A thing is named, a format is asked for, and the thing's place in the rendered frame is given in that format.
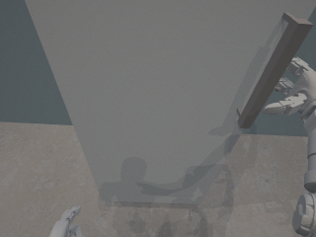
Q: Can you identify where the right robot forearm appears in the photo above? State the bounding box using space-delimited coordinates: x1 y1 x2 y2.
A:
300 101 316 194

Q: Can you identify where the robot left hand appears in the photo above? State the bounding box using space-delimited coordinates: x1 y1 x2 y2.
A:
48 205 85 237

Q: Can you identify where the fridge door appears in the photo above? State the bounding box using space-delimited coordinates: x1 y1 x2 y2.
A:
25 0 316 204

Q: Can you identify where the robot right upper arm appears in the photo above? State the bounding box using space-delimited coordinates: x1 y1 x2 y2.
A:
292 193 316 237

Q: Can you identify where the handle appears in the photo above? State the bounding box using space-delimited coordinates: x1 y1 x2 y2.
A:
236 12 313 129

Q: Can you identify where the robot right hand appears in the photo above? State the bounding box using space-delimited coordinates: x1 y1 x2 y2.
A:
263 57 316 117

